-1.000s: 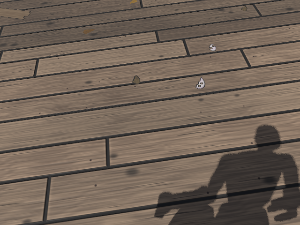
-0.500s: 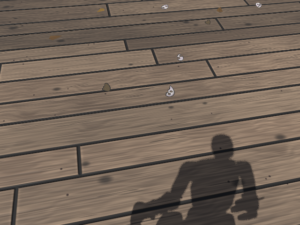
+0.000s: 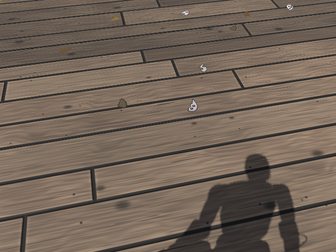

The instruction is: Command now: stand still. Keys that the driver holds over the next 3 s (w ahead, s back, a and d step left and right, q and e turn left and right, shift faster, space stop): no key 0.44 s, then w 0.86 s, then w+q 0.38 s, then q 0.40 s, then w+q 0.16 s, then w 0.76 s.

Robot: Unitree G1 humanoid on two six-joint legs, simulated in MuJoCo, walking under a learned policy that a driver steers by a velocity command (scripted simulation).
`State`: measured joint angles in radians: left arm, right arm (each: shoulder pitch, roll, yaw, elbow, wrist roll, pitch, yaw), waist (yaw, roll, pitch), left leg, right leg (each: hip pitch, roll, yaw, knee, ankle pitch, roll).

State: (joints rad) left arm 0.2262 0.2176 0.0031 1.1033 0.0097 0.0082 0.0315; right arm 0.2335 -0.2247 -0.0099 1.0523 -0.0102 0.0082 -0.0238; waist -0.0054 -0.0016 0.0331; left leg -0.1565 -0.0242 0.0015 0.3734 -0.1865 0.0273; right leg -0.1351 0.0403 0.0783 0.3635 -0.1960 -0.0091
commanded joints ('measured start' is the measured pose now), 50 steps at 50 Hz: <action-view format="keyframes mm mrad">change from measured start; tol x16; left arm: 1 30 97 12 -6 0 -7 4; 31 16 5 2 -47 31 -38 -18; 38 481 167 64 65 15 -72 -12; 42 253 62 39 -22 8 -98 -15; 50 351 42 17 9 9 -116 -9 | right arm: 1 20 -93 -12 -11 0 -9 -4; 30 223 -105 -46 82 -10 1 -9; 50 -288 7 -23 -177 -14 -52 61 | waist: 1 2 3 17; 30 -50 153 122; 35 85 100 110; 38 155 -265 104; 40 59 -72 167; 50 50 -101 118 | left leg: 1 -4 105 -112 -76 -6 23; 22 -4 101 -106 -53 48 23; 29 -12 216 -363 -173 -660 166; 35 -302 182 -247 -124 -498 146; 38 -659 -26 46 521 -375 67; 40 -654 65 -19 666 -204 73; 50 -516 39 123 374 58 13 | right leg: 1 -53 -98 86 -68 45 -32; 23 -52 -88 65 -50 10 -33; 27 -227 -14 27 74 -424 -76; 30 -327 -5 -90 298 -240 -60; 35 70 8 -138 89 -156 -84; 38 281 -407 564 -278 -582 -218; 46 194 -224 95 -224 276 -172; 50 126 -197 19 -223 449 -171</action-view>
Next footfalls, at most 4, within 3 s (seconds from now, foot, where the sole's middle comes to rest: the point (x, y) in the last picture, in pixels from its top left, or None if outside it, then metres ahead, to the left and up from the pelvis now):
1.14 left None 0.42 0.05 -0.78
1.68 right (196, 200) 0.75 -0.10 -0.78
2.16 left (144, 195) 0.78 0.13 -0.78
2.70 right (159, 145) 1.07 0.07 -0.78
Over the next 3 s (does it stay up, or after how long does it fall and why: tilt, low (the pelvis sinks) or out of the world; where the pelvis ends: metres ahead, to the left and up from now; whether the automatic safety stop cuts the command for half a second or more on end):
stays up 1.04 0.14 0.00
